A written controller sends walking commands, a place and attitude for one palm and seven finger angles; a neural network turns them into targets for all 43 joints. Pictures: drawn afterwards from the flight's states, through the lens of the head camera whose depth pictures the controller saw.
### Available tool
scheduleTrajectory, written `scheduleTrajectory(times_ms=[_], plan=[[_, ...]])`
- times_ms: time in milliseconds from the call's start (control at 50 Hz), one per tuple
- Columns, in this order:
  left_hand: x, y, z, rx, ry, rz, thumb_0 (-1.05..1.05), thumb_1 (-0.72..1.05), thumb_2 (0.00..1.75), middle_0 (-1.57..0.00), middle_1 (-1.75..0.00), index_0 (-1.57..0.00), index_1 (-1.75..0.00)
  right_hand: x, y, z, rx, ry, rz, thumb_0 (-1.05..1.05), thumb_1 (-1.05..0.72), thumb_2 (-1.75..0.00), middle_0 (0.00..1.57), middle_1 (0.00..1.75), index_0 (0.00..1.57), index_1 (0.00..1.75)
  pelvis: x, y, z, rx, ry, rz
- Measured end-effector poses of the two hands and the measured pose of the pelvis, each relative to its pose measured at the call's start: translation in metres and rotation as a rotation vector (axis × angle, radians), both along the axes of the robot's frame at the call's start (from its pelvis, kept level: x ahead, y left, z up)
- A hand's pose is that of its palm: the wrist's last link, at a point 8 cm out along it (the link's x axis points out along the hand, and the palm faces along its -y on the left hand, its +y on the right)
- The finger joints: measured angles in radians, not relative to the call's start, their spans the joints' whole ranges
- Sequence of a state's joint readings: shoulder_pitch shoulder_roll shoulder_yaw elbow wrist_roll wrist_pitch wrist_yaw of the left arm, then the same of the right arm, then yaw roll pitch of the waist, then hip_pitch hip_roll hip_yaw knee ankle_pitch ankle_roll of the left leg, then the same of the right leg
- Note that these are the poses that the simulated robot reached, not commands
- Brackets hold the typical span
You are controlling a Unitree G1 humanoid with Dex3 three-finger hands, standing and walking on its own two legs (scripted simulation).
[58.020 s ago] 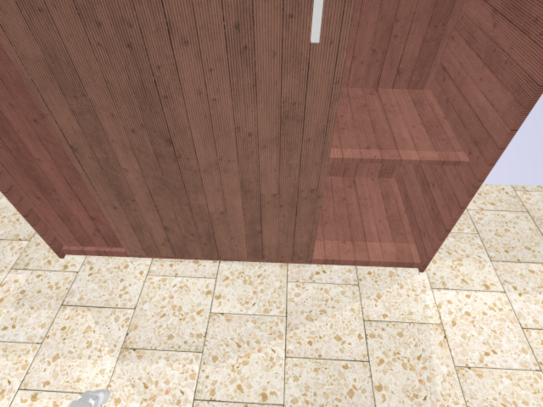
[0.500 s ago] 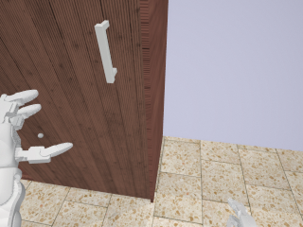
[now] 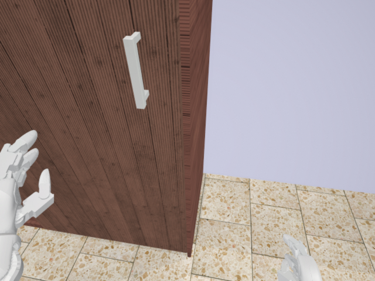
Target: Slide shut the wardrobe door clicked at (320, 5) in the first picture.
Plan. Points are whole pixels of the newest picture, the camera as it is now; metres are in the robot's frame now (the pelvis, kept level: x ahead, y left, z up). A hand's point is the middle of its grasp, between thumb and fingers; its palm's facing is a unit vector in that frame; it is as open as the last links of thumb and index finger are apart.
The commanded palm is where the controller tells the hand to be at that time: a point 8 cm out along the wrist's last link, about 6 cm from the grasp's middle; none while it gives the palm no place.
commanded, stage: draw the hand back to the body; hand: left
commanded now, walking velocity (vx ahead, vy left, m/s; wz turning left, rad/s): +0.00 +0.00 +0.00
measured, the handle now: (138, 71) +0.42 +0.17 +0.27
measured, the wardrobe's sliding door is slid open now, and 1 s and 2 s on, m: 0.00 0.00 0.00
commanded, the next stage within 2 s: step back with the hand held close in 0.26 s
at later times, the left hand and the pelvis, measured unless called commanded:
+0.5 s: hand (49, 190) +0.19 +0.26 +0.17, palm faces +0.46 -0.79 -0.40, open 7.4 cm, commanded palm +0.14 +0.29 +0.17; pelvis -0.01 +0.00 +0.00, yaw -1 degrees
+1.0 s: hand (26, 224) +0.14 +0.27 +0.16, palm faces +0.43 -0.77 -0.47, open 7.4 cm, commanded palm +0.08 +0.31 +0.17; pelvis -0.07 +0.01 -0.02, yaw -2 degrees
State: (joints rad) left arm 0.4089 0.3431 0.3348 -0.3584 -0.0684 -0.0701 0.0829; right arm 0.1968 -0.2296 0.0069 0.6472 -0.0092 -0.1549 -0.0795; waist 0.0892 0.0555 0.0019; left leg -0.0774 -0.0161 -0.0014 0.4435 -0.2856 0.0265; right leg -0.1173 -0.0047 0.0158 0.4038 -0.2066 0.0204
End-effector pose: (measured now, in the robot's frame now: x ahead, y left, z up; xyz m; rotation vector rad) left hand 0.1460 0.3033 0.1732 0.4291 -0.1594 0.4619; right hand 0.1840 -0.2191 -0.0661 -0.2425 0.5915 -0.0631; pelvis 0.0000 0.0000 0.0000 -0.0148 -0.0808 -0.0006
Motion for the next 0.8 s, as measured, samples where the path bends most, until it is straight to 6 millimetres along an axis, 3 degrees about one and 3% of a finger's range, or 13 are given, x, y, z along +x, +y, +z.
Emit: scheduleTrajectory(times_ms=[220,400,500,660,800], plan=[[0.001,-0.002,0.007,0.009,-0.020,0.003,0.01,0.87,0.89,-0.21,-0.31,-0.21,-0.31,-0.002,0.007,-0.004,0.019,0.015,0.019,0.02,-0.90,-0.90,0.21,0.30,0.20,0.30,-0.002,-0.002,0.000,0.002,-0.006,0.003],[0.000,-0.006,0.004,0.004,-0.001,-0.005,0.01,0.89,0.90,-0.21,-0.30,-0.21,-0.31,-0.016,-0.004,-0.009,0.011,0.047,-0.010,0.02,-0.90,-0.90,0.21,0.30,0.20,0.30,-0.004,-0.006,0.001,0.002,-0.011,-0.001],[0.002,-0.007,0.013,0.071,-0.036,-0.023,0.01,0.89,0.90,-0.21,-0.30,-0.21,-0.31,-0.023,-0.014,-0.006,0.000,0.055,-0.043,0.02,-0.90,-0.90,0.21,0.30,0.20,0.30,-0.008,-0.005,0.001,-0.005,0.040,-0.020],[0.009,-0.011,0.009,0.136,0.003,-0.116,0.01,0.89,0.90,-0.21,-0.30,-0.21,-0.31,-0.043,-0.026,-0.004,-0.017,0.074,-0.145,0.02,-0.90,-0.90,0.21,0.30,0.20,0.30,-0.022,0.005,0.000,0.013,0.085,-0.041],[-0.010,-0.006,0.010,0.174,-0.013,-0.136,0.01,0.88,0.90,-0.21,-0.30,-0.21,-0.31,-0.069,-0.024,-0.004,-0.022,0.078,-0.178,0.02,-0.90,-0.90,0.20,0.30,0.20,0.30,-0.041,0.010,-0.005,0.021,0.082,-0.047]])
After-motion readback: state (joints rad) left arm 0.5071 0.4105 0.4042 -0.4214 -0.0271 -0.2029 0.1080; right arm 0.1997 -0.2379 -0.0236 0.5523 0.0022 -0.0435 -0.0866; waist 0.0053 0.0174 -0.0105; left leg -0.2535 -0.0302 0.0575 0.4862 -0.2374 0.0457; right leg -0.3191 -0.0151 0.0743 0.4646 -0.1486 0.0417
